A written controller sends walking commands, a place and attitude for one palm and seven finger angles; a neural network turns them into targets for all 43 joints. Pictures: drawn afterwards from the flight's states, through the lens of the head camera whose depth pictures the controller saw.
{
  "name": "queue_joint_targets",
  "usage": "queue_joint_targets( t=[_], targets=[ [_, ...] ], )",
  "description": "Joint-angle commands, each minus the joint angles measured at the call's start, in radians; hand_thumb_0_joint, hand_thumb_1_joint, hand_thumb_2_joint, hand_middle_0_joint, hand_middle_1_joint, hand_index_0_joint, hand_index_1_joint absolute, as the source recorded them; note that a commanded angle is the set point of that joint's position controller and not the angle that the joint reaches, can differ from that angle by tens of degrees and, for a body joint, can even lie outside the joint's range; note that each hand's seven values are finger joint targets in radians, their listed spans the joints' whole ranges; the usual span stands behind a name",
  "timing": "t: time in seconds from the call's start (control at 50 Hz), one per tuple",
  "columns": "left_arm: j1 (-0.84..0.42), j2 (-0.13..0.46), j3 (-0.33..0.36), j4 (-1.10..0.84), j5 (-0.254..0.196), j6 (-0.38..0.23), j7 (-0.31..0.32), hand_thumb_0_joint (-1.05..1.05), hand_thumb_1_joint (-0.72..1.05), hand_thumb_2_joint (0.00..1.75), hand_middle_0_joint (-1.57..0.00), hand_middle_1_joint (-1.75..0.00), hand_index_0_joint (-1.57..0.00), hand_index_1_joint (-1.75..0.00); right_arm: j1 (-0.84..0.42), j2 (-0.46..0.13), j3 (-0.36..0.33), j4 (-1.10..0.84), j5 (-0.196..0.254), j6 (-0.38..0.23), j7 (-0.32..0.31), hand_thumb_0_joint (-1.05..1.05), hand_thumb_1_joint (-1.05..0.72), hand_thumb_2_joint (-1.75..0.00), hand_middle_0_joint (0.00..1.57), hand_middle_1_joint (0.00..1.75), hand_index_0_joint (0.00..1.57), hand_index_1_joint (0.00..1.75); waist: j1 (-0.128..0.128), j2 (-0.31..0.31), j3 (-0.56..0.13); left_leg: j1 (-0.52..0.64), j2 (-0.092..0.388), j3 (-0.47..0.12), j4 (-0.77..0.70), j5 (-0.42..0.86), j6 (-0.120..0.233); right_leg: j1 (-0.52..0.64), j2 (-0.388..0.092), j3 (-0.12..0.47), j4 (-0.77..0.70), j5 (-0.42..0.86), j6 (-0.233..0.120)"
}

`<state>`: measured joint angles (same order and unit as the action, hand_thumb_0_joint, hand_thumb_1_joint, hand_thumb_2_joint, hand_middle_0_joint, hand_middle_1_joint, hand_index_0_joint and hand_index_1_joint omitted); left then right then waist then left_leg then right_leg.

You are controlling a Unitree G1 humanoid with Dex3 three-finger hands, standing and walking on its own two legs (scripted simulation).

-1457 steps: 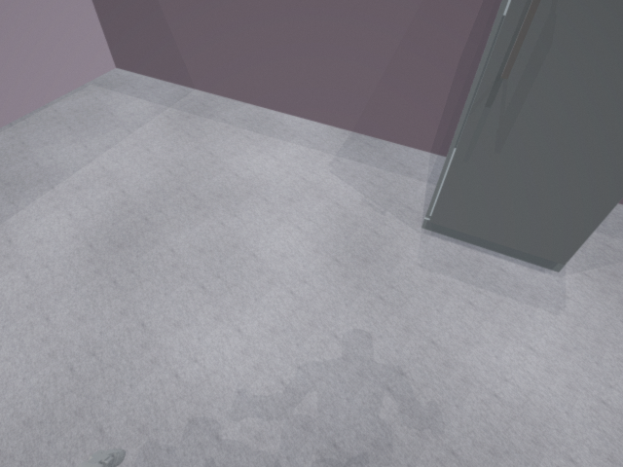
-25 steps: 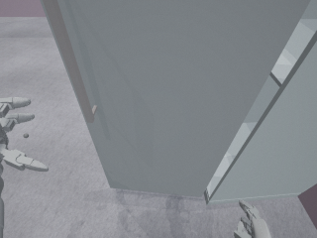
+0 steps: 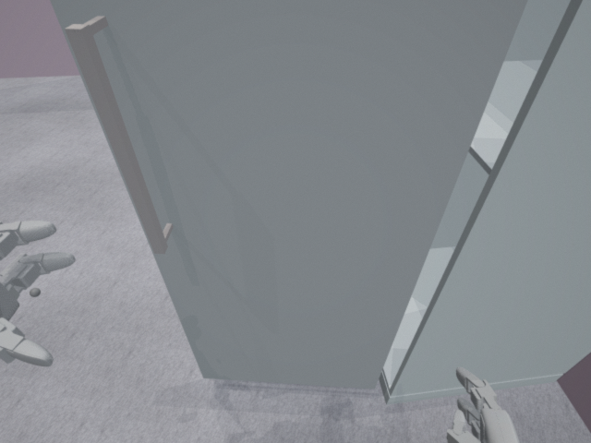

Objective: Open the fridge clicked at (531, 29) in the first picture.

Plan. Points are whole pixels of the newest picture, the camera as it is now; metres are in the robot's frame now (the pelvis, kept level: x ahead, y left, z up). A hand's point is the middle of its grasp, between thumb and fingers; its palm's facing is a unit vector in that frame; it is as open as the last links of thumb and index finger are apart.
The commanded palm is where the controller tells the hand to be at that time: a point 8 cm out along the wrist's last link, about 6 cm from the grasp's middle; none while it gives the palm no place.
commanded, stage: draw the hand back to the body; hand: left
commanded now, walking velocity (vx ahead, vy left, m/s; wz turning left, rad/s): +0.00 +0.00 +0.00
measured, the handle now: (135, 157) +0.44 +0.29 +0.19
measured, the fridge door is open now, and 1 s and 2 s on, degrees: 79 79 79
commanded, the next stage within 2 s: step back with the hand held close in 1.16 s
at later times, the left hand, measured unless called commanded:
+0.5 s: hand (40, 296) +0.21 +0.30 +0.16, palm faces +0.52 -0.78 -0.34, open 11.7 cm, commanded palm +0.16 +0.33 +0.17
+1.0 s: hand (78, 288) +0.22 +0.26 +0.16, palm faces +0.46 -0.80 -0.39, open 7.6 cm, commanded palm +0.17 +0.29 +0.18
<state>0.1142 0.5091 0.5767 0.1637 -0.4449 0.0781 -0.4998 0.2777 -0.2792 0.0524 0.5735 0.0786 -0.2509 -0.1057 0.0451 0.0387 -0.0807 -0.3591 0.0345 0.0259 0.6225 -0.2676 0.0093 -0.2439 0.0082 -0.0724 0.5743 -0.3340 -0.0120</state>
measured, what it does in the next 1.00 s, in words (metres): stands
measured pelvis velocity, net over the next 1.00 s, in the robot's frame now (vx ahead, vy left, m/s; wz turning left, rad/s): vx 0.04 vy -0.01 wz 0.00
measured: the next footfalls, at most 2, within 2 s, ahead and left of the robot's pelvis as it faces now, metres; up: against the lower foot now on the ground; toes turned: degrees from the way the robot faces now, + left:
none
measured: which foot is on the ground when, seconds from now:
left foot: down 0.00-1.00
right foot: down 0.00-1.00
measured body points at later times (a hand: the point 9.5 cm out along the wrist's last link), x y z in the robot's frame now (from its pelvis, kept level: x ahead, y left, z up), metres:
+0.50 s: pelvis +0.01 +0.00 +0.01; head -0.01 -0.01 +0.46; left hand +0.18 +0.34 +0.18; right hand +0.19 -0.21 -0.07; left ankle +0.04 +0.11 -0.73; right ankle -0.02 -0.11 -0.73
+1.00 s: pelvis +0.04 -0.01 +0.02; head +0.02 -0.03 +0.46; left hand +0.19 +0.30 +0.18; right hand +0.23 -0.23 -0.07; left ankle +0.04 +0.11 -0.73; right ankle -0.02 -0.11 -0.73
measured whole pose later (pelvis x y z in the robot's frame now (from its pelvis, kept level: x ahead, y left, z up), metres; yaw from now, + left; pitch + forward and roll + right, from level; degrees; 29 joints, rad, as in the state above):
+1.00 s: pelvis +0.04 -0.01 +0.02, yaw +0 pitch -3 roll +0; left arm 0.45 0.36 0.34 -0.36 -0.09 -0.02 0.09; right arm 0.19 -0.23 0.02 0.64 -0.01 -0.10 -0.09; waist 0.09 0.04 0.00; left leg -0.12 0.01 0.04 0.40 -0.22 0.00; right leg -0.02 0.00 -0.06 0.37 -0.29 -0.02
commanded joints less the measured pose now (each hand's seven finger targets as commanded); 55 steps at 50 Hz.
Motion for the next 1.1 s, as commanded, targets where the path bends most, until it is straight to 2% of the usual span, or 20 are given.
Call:
queue_joint_targets(
  t=[0.0,0.06,0.08,0.1,0.12,0.14,0.18,0.2,0.24,0.28,0.36,0.4,0.44,0.48,0.62,0.7,0.76,0.86,0.96,1.08],
  targets=[
    [-0.228,0.251,0.064,-0.279,-0.012,-0.072,0.02,0.0,-0.48,0.24,-0.25,-1.11,-0.25,-1.11,-0.128,-0.119,-0.046,-0.154,0.004,-0.063,-0.023,0.0,-0.9,-0.9,0.2,0.3,0.2,0.3,0.0,0.063,-0.081,0.146,-0.032,-0.063,-0.088,0.102,0.026,-0.08,0.009,0.066,-0.115,0.158,0.012],
    [-0.256,0.26,0.052,-0.373,0.0,-0.098,0.04,0.0,-0.37,0.29,-0.24,-1.04,-0.24,-1.04,-0.137,-0.114,-0.04,-0.144,-0.001,-0.081,-0.038,0.0,-0.9,-0.9,0.2,0.3,0.2,0.3,-0.001,0.097,-0.086,0.169,-0.032,-0.069,-0.097,0.079,0.029,-0.073,0.007,0.074,-0.13,0.118,0.009],
    [-0.325,0.378,0.067,-0.395,0.19,-0.142,0.264,0.0,-0.33,0.31,-0.24,-1.02,-0.24,-1.02,-0.157,-0.118,-0.038,-0.105,-0.052,-0.071,-0.02,0.0,-0.9,-0.9,0.2,0.3,0.2,0.3,0.016,0.109,0.021,0.117,-0.054,-0.07,-0.126,0.035,0.02,-0.112,-0.001,0.095,-0.221,0.048,0.001],
    [-0.228,0.225,-0.014,-0.365,0.206,-0.146,0.362,0.0,-0.3,0.32,-0.24,-1.0,-0.24,-1.0,-0.167,-0.107,-0.036,-0.101,-0.055,-0.075,-0.018,0.0,-0.9,-0.9,0.2,0.3,0.2,0.3,-0.002,0.09,0.057,0.125,-0.045,-0.077,-0.152,-0.008,0.014,-0.111,-0.018,0.07,-0.221,0.011,-0.001],
    [-0.155,0.17,-0.036,-0.355,0.214,-0.139,0.414,0.0,-0.26,0.34,-0.24,-0.98,-0.24,-0.98,-0.17,-0.108,-0.035,-0.101,-0.053,-0.075,-0.019,0.0,-0.9,-0.9,0.2,0.3,0.2,0.3,0.002,0.066,0.075,0.117,-0.038,-0.09,-0.171,-0.055,0.01,-0.109,-0.019,0.06,-0.209,-0.011,-0.001],
    [-0.127,0.171,-0.032,-0.403,0.244,-0.149,0.457,0.0,-0.22,0.36,-0.24,-0.96,-0.24,-0.96,-0.177,-0.108,-0.042,-0.088,-0.054,-0.069,-0.02,0.0,-0.9,-0.9,0.2,0.3,0.2,0.3,0.014,0.036,0.053,0.133,-0.034,-0.088,-0.181,-0.05,0.015,-0.079,-0.018,0.059,-0.219,-0.005,-0.004],
    [-0.074,0.149,-0.049,-0.503,0.273,-0.172,0.521,0.0,-0.15,0.39,-0.24,-0.92,-0.24,-0.92,-0.18,-0.095,-0.041,-0.08,-0.059,-0.055,-0.018,0.0,-0.9,-0.9,0.2,0.3,0.2,0.3,0.018,0.121,-0.01,0.182,-0.033,-0.077,-0.203,-0.051,0.016,-0.038,-0.027,0.059,-0.204,0.01,-0.005],
    [-0.035,0.15,-0.042,-0.534,0.286,-0.183,0.547,0.0,-0.12,0.41,-0.24,-0.89,-0.24,-0.89,-0.18,-0.091,-0.042,-0.074,-0.062,-0.053,-0.016,0.0,-0.9,-0.9,0.2,0.3,0.2,0.3,0.021,0.133,-0.037,0.199,-0.03,-0.076,-0.213,-0.042,0.016,-0.013,-0.026,0.057,-0.198,0.03,-0.006],
    [0.014,0.143,-0.04,-0.545,0.308,-0.193,0.582,0.0,-0.04,0.44,-0.23,-0.85,-0.23,-0.85,-0.182,-0.094,-0.047,-0.06,-0.066,-0.045,-0.013,0.0,-0.9,-0.9,0.2,0.3,0.2,0.3,0.024,0.071,-0.039,0.204,-0.023,-0.071,-0.227,-0.018,0.019,0.012,-0.02,0.054,-0.209,0.05,-0.003],
    [0.017,0.127,-0.052,-0.577,0.324,-0.199,0.607,0.0,0.03,0.48,-0.23,-0.81,-0.23,-0.81,-0.186,-0.086,-0.05,-0.058,-0.069,-0.033,-0.014,0.0,-0.9,-0.9,0.2,0.3,0.2,0.3,0.02,0.05,-0.053,0.224,-0.021,-0.058,-0.232,0.024,0.023,0.035,-0.021,0.055,-0.21,0.077,0.0],
    [0.046,0.084,-0.086,-0.557,0.345,-0.196,0.623,0.0,0.17,0.55,-0.22,-0.73,-0.22,-0.73,-0.197,-0.082,-0.052,-0.048,-0.07,-0.009,-0.013,0.0,-0.9,-0.9,0.2,0.3,0.2,0.3,0.016,0.004,0.012,0.233,-0.018,-0.052,-0.257,0.057,0.026,0.039,-0.017,0.048,-0.227,0.098,0.003],
    [0.054,0.073,-0.097,-0.571,0.354,-0.196,0.627,0.0,0.25,0.58,-0.22,-0.68,-0.22,-0.68,-0.201,-0.077,-0.052,-0.048,-0.072,0.005,-0.012,0.0,-0.9,-0.9,0.2,0.3,0.2,0.3,0.02,0.027,0.015,0.25,-0.019,-0.051,-0.264,0.085,0.025,0.05,-0.017,0.045,-0.223,0.122,0.001],
    [0.074,0.078,-0.091,-0.568,0.357,-0.194,0.625,0.0,0.32,0.62,-0.22,-0.64,-0.22,-0.64,-0.211,-0.08,-0.055,-0.046,-0.073,0.012,-0.01,0.0,-0.9,-0.9,0.2,0.3,0.2,0.3,0.026,0.006,0.035,0.256,-0.022,-0.047,-0.269,0.108,0.026,0.054,-0.013,0.044,-0.243,0.14,0.002],
    [0.07,0.06,-0.114,-0.607,0.361,-0.195,0.624,0.0,0.39,0.65,-0.22,-0.6,-0.22,-0.6,-0.215,-0.073,-0.052,-0.052,-0.073,0.022,-0.006,0.0,-0.9,-0.9,0.2,0.3,0.2,0.3,0.026,0.04,0.026,0.276,-0.021,-0.043,-0.27,0.137,0.025,0.068,-0.017,0.046,-0.236,0.16,0.001],
    [0.18,0.06,-0.104,-0.718,0.367,-0.2,0.623,0.0,0.65,0.78,-0.21,-0.45,-0.21,-0.45,-0.214,-0.06,-0.057,-0.071,-0.085,0.038,0.008,0.0,-0.9,-0.9,0.2,0.3,0.2,0.3,0.038,0.032,-0.022,0.322,-0.023,-0.032,-0.254,0.29,0.021,0.13,-0.014,0.039,-0.227,0.302,0.001],
    [0.237,0.049,-0.099,-0.737,0.363,-0.194,0.616,0.0,0.79,0.85,-0.2,-0.36,-0.2,-0.36,-0.211,-0.053,-0.058,-0.08,-0.087,0.058,0.014,0.0,-0.9,-0.9,0.2,0.3,0.2,0.3,0.038,0.034,-0.005,0.316,-0.023,-0.02,-0.248,0.331,0.019,0.144,-0.017,0.038,-0.228,0.354,0.004],
    [0.273,0.032,-0.112,-0.729,0.356,-0.183,0.608,0.0,0.9,0.9,-0.2,-0.3,-0.2,-0.3,-0.212,-0.051,-0.06,-0.089,-0.084,0.074,0.014,0.0,-0.9,-0.9,0.2,0.3,0.2,0.3,0.035,-0.004,0.022,0.31,-0.022,-0.009,-0.244,0.35,0.024,0.143,-0.018,0.037,-0.234,0.397,0.01],
    [0.245,0.032,-0.114,-0.717,0.358,-0.173,0.608,0.0,0.9,0.9,-0.2,-0.3,-0.2,-0.3,-0.209,-0.052,-0.061,-0.09,-0.085,0.097,0.009,0.0,-0.9,-0.9,0.2,0.3,0.2,0.3,0.029,0.018,0.032,0.318,-0.026,-0.004,-0.247,0.319,0.026,0.129,-0.018,0.039,-0.247,0.371,0.011],
    [0.229,0.041,-0.115,-0.753,0.36,-0.174,0.612,0.0,0.9,0.9,-0.2,-0.3,-0.2,-0.3,-0.214,-0.05,-0.063,-0.095,-0.088,0.1,0.004,0.0,-0.9,-0.9,0.2,0.3,0.2,0.3,0.032,0.009,-0.023,0.343,-0.032,0.001,-0.235,0.35,0.034,0.152,-0.022,0.043,-0.242,0.425,0.016],
    [0.22,0.05,-0.107,-0.739,0.359,-0.172,0.614,0.0,0.9,0.9,-0.2,-0.3,-0.2,-0.3,-0.221,-0.048,-0.06,-0.091,-0.089,0.103,0.002,0.0,-0.9,-0.9,0.2,0.3,0.2,0.3,0.035,0.011,0.009,0.333,-0.036,-0.002,-0.239,0.318,0.033,0.141,-0.024,0.044,-0.259,0.4,0.017]
  ],
)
